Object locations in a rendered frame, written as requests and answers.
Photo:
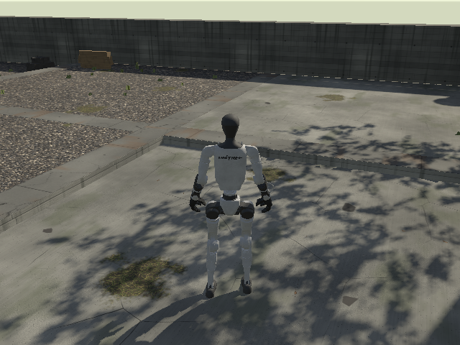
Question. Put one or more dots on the left robot shin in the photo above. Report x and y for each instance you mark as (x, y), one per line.
(211, 260)

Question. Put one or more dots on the right robot hand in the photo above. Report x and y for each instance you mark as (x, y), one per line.
(262, 202)

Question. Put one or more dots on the robot right forearm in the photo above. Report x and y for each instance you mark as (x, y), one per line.
(264, 189)

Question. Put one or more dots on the robot left upper arm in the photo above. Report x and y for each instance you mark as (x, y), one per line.
(208, 151)

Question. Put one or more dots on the left robot hand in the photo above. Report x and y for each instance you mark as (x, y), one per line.
(199, 202)

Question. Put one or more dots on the robot left thigh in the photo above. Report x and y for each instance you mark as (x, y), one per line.
(212, 219)

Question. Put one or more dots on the robot left forearm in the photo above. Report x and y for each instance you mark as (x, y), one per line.
(197, 188)

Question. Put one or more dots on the robot right upper arm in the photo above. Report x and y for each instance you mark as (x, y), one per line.
(253, 152)

